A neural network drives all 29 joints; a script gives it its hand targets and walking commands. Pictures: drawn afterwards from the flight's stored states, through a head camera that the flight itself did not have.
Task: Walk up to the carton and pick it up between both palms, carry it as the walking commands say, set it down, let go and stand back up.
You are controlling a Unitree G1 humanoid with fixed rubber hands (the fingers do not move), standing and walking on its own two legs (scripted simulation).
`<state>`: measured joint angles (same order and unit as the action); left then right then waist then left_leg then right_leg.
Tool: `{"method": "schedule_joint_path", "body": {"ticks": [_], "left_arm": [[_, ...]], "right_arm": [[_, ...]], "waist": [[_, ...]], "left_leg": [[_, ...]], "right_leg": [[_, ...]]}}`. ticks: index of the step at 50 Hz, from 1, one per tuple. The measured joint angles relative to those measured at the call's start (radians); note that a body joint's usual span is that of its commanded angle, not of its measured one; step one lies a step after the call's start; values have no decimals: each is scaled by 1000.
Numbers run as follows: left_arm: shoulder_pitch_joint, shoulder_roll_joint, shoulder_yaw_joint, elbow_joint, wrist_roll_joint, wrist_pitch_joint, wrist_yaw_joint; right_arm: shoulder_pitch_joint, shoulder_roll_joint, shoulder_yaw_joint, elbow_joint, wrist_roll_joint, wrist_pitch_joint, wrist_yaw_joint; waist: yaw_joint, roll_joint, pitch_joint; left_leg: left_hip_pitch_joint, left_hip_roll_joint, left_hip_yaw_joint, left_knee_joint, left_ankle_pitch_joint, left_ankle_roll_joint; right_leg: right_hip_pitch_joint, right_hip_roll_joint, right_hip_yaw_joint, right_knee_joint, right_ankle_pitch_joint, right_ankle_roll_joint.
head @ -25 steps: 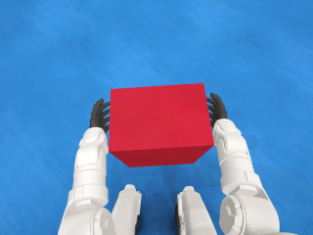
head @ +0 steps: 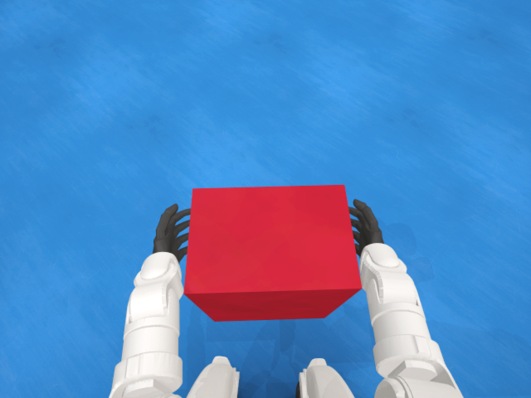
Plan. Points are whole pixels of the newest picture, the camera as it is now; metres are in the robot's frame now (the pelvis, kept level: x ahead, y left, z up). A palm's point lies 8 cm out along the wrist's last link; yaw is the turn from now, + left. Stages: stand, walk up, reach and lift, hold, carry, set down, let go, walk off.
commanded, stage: reach and lift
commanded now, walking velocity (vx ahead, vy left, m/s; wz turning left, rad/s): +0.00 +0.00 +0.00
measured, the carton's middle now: (269, 263) +0.34 +0.01 -0.10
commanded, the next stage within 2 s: none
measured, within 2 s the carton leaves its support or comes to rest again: neither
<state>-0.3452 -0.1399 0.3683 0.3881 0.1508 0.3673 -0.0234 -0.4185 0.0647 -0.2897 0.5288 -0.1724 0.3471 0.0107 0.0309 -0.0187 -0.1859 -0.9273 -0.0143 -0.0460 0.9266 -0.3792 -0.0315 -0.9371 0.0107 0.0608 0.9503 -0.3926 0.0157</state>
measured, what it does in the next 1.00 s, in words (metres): rises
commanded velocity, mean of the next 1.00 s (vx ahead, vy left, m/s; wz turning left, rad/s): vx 0.00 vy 0.00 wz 0.00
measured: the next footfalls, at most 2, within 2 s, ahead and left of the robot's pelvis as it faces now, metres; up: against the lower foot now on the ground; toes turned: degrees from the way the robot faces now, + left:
none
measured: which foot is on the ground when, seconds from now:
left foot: down 0.00-1.00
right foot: down 0.00-1.00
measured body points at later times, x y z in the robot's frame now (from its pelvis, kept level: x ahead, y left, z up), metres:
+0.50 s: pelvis -0.01 +0.00 +0.04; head +0.03 +0.00 +0.49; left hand +0.32 +0.18 +0.04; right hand +0.35 -0.14 +0.03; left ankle +0.03 +0.14 -0.68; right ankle +0.02 -0.13 -0.68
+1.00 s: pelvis +0.02 +0.00 +0.07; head +0.00 +0.00 +0.52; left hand +0.30 +0.19 +0.09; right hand +0.34 -0.14 +0.09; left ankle +0.03 +0.14 -0.68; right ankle +0.02 -0.13 -0.68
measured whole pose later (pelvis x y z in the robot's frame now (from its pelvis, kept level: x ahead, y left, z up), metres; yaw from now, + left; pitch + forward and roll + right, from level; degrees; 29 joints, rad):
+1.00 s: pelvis +0.02 +0.00 +0.07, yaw -1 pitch -2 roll +1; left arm -0.21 -0.14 0.30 0.16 0.21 0.65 -0.05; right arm -0.29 0.10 -0.22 0.33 -0.20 0.60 0.03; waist 0.08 -0.01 0.01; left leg -0.15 0.01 -0.03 0.40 -0.21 -0.03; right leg -0.17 0.01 0.08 0.44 -0.22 0.01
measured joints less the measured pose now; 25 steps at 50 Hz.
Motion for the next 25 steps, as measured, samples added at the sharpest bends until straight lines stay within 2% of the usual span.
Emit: {"method": "schedule_joint_path", "body": {"ticks": [3, 7, 14, 20, 25], "left_arm": [[13, -2, -5, 1, 6, 9, 1], [34, -16, 1, 8, 30, 27, -2], [-13, 2, 27, 14, 40, 65, -7], [-60, 12, 34, 14, 61, 104, -17], [-25, 2, 19, -5, 74, 130, -21]], "right_arm": [[18, 6, -9, 10, -3, -5, 3], [35, -1, 2, 6, -2, 33, 5], [-37, 12, -27, 54, -35, 50, 7], [-78, 9, -36, 46, -52, 91, 9], [-35, 11, -25, 16, -45, 121, 13]], "waist": [[-3, 0, 10], [10, -1, 32], [14, -4, 99], [17, -5, 152], [24, 2, 153]], "left_leg": [[59, -1, -1, -37, 13, 2], [144, -1, 6, -81, 26, 5], [237, 1, 1, -105, 41, 5], [319, 4, -2, -154, 62, 4], [421, 8, 5, -235, 84, 6]], "right_leg": [[59, -3, -1, -36, 12, -1], [139, -4, 7, -74, 24, 1], [234, -3, 3, -100, 38, -2], [319, -1, 0, -154, 63, -3], [416, -1, 8, -232, 86, -3]]}}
